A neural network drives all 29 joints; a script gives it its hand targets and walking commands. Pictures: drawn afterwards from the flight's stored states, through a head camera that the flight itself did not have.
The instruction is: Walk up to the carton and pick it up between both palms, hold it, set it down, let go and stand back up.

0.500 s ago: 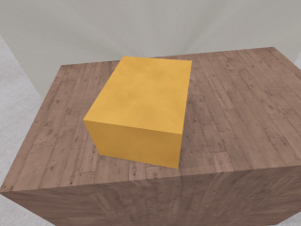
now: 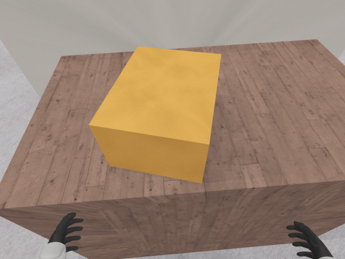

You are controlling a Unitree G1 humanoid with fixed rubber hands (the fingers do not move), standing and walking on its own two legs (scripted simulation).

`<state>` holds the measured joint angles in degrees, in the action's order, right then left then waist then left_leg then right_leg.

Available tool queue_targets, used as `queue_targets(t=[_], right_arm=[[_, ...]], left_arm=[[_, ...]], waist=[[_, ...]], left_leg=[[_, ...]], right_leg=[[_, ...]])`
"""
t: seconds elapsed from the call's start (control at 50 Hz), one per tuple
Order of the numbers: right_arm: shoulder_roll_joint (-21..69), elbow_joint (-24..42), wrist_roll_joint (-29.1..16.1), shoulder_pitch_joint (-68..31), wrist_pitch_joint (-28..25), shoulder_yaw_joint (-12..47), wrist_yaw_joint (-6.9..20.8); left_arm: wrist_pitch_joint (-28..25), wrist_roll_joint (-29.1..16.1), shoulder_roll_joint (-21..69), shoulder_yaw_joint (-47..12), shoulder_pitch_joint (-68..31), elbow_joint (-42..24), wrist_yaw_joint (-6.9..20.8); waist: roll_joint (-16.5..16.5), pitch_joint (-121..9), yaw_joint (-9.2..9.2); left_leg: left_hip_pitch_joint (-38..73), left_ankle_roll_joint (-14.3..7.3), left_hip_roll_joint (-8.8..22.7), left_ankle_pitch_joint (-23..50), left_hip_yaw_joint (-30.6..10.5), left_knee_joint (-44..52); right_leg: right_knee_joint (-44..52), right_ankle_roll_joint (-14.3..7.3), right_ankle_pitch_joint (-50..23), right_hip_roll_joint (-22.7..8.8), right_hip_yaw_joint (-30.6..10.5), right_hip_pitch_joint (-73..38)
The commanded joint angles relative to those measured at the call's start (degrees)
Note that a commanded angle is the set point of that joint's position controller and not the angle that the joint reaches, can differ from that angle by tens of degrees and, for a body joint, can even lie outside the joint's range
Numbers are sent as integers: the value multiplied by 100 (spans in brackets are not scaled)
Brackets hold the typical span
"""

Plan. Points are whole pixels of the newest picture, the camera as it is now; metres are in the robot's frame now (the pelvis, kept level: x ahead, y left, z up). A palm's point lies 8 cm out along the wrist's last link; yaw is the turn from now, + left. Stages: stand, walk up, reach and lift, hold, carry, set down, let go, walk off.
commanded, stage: reach and lift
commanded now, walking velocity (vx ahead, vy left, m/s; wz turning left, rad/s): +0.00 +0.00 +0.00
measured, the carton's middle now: (166, 108) +0.47 +0.02 +0.08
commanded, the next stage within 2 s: none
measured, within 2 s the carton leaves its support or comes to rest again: neither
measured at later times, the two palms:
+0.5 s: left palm (35, 253) +0.16 +0.29 +0.00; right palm out of the picture +0.10 -0.26 -0.01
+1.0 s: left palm (23, 245) +0.17 +0.29 +0.05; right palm (307, 246) +0.14 -0.20 +0.07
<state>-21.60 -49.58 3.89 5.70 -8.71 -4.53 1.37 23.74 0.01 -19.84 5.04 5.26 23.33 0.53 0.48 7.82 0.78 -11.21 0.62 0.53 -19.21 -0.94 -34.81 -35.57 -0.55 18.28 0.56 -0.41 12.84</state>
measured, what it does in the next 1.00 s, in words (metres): stands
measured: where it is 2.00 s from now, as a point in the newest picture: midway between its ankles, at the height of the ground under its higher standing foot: outside the picture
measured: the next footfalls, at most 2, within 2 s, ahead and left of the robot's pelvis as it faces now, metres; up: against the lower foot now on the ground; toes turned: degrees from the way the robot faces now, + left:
none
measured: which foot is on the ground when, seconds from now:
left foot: down 0.00-1.00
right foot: down 0.00-1.00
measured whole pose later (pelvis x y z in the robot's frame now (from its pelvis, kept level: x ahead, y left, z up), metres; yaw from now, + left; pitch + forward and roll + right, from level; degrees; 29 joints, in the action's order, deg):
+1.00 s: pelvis -0.03 +0.03 +0.02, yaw -3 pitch -11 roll +0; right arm -10.1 17.9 -6.3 23.0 28.7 -3.7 -8.6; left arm 28.1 -6.2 -23.6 6.3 14.6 -3.5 7.1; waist 0.0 5.4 -2.0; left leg -0.2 -0.5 0.9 -12.4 3.3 -23.2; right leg -22.5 0.2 11.1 0.4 -3.5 2.1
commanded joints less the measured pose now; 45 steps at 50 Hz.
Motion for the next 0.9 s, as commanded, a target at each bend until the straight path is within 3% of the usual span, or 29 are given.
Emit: queue_targets(t=[0.0, 0.02, 0.04, 0.06, 0.08, 0.14, 0.16, 0.2, 0.24, 0.28, 0.34, 0.36, 0.4, 0.44, 0.46, 0.5, 0.52, 0.56, 0.58, 0.62, 0.64, 0.66, 0.68, 0.7, 0.74, 0.76, 0.8, 0.82, 0.88], right_arm=[[-373, 1499, -561, 527, -32, -83, -255], [-401, 1764, -601, 493, 32, -20, -226], [-345, 1789, -554, 526, 157, -108, -261], [-346, 1772, -578, 581, 283, -109, -238], [-402, 1973, -631, 543, 381, -246, -205], [-483, 2432, -616, 661, 691, -283, -141], [-401, 2481, -588, 648, 813, -364, -145], [-300, 2806, -640, 813, 940, -299, -159], [-225, 3138, -639, 951, 1089, -317, -113], [-164, 3624, -655, 1032, 1199, -403, -204], [56, 4464, -730, 1292, 1394, -355, -280], [127, 4657, -740, 1280, 1451, -491, -328], [24, 5117, -725, 1362, 1714, -310, -353], [11, 5691, -763, 1302, 1873, -285, -362], [-15, 5677, -721, 1495, 2008, -413, -432], [54, 6317, -853, 1401, 2159, -160, -428], [174, 6485, -818, 1441, 2366, 13, -454], [176, 6572, -835, 1742, 2651, -49, -526], [341, 6864, -820, 1624, 2770, 79, -558], [475, 7073, -977, 1799, 3071, 241, -663], [406, 7249, -981, 1516, 3157, 223, -687], [593, 7400, -1007, 1675, 3311, 343, -724], [625, 7580, -1017, 1638, 3359, 189, -799], [786, 7757, -1048, 1613, 3358, 292, -820], [994, 7636, -1240, 1827, 3531, 343, -981], [1022, 7721, -1348, 1695, 3542, 484, -1050], [912, 7890, -1275, 1640, 3609, 268, -1092], [1022, 7989, -1353, 1643, 3606, 365, -1141], [987, 8380, -1281, 1427, 3534, 168, -1041]], left_arm=[[46, 543, -1328, 813, 426, -1131, -25], [57, 488, -1186, 666, 521, -1237, -26], [113, 391, -1150, 597, 396, -1457, -49], [118, 440, -1200, 651, 406, -1540, -50], [154, 324, -1139, 576, 324, -1709, -60], [207, 247, -1238, 528, 505, -1764, -18], [270, 150, -1049, 351, 326, -1854, 30], [249, 174, -1179, 441, 484, -1789, 81], [235, 132, -1006, 552, 491, -2234, 20], [268, -32, -1093, 374, 538, -2221, 78], [186, -149, -1287, 473, 715, -2412, 140], [167, -310, -1161, 278, 640, -2503, 164], [222, -131, -1155, 597, 713, -2401, 207], [195, -198, -1046, 623, 538, -2921, 214], [213, -257, -1030, 602, 834, -2691, 278], [146, -300, -918, 557, 588, -3150, 315], [130, -222, -1077, 783, 574, -2757, 364], [205, -208, -1093, 807, 579, -2828, 429], [199, -299, -1122, 848, 570, -2837, 468], [206, -312, -1184, 877, 478, -2951, 572], [110, -353, -1308, 862, 322, -3233, 555], [69, -477, -1364, 915, 393, -3162, 593], [29, -629, -1399, 861, 323, -3419, 586], [68, -796, -1384, 832, 270, -3331, 634], [223, -1000, -1600, 863, 94, -3336, 689], [238, -1013, -1754, 975, -61, -3443, 684], [308, -1145, -1618, 860, 64, -3542, 627], [314, -1214, -1655, 815, 112, -3459, 651], [159, -1277, -1444, 735, 166, -4126, 541]], waist=[[410, -1123, -264], [319, -1081, -319], [220, -952, -125], [-58, -906, -147], [21, -735, -65], [59, -673, -127], [93, -328, 6], [104, -388, -179], [-365, -567, -149], [38, -613, -193], [138, -638, -304], [120, -519, -141], [-380, -360, -302], [-843, -234, -255], [-706, -121, -189], [-807, -297, -164], [-683, -234, -308], [-688, 151, -199], [-542, 61, -318], [-460, 202, -317], [-616, 92, -362], [-233, 18, -431], [-207, -66, -368], [338, 14, -480], [459, 199, -398], [649, 293, -517], [311, 133, -526], [386, 99, -480], [-15, -221, -623]], left_leg=[[325, -48, -183, 1601, 546, 950], [557, -22, -163, 1673, 495, 1053], [764, 30, -114, 1770, 422, 1132], [717, 112, -121, 1775, 493, 1282], [791, 131, -128, 1804, 432, 1375], [650, 161, -137, 1790, 599, 1624], [648, 185, -48, 1638, 585, 1647], [631, 170, -104, 1504, 659, 1731], [432, 158, -47, 1439, 772, 1840], [351, 151, -53, 1362, 812, 1950], [213, 33, -133, 1054, 1023, 1972], [102, 11, 10, 823, 877, 2020], [-768, -192, 149, 272, 1082, 2357], [-1609, -359, 371, -72, 1109, 2783], [-1761, -306, 392, -84, 1099, 2778], [-2007, -440, 401, -256, 1180, 2887], [-1976, -481, 308, -266, 1323, 2787], [-2015, -549, 319, -528, 1299, 2893], [-2030, -518, 323, -467, 1315, 2753], [-1986, -631, 348, -577, 1354, 2786], [-2062, -609, 375, -625, 1314, 2875], [-1843, -592, 350, -448, 1315, 2707], [-1381, -484, 204, -330, 1245, 2500], [-815, -393, 27, -26, 1166, 2284], [529, -197, -258, 414, 1141, 1779], [1187, -141, -377, 561, 961, 1482], [1057, -61, -221, 513, 900, 1807], [1078, -143, -265, 516, 933, 1730], [559, -132, -36, 149, 870, 2053]], right_leg=[[982, 191, -3173, -193, 7, -1563], [1088, 171, -3142, -126, 47, -1407], [1184, 175, -3054, -104, 102, -1260], [1165, 152, -2778, -74, 150, -1308], [1323, 104, -2674, 30, 182, -1255], [1457, 160, -2541, 93, 156, -1277], [1511, 132, -2346, 96, 235, -1168], [1676, 174, -2109, 35, 117, -1345], [1663, 86, -1800, 15, 85, -1582], [1676, 133, -1780, 79, 103, -1708], [1884, 182, -1270, -31, -54, -1760], [1892, 135, -1125, 69, -10, -1803], [1665, 173, -646, 109, 13, -2544], [1326, 239, -834, 283, 170, -3380], [1337, 256, -904, 256, 110, -3420], [1215, 311, -864, 370, 150, -3666], [1426, 331, -452, 162, -23, -3465], [1509, 355, -206, 234, -76, -3630], [1581, 339, 163, 116, -220, -3409], [1721, 341, 323, 105, -286, -3477], [1604, 359, 286, 181, -169, -3422], [1796, 338, 508, 10, -400, -3198], [2013, 214, 811, -126, -570, -2740], [2290, 106, 927, -325, -621, -2012], [2958, -89, 1760, -746, -955, -537], [3243, -228, 2110, -1048, -1145, 383], [2920, -103, 1479, -805, -817, 87], [2963, -162, 1507, -856, -910, 193], [2467, -111, 974, -554, -557, -449]])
